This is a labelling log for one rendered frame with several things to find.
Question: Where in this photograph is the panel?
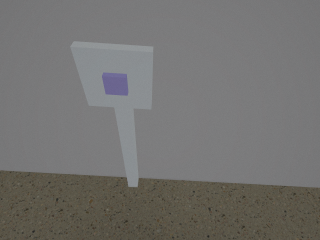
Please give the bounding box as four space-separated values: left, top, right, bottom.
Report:
70 41 154 188

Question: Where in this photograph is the button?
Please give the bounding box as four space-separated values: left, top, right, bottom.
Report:
102 72 129 96

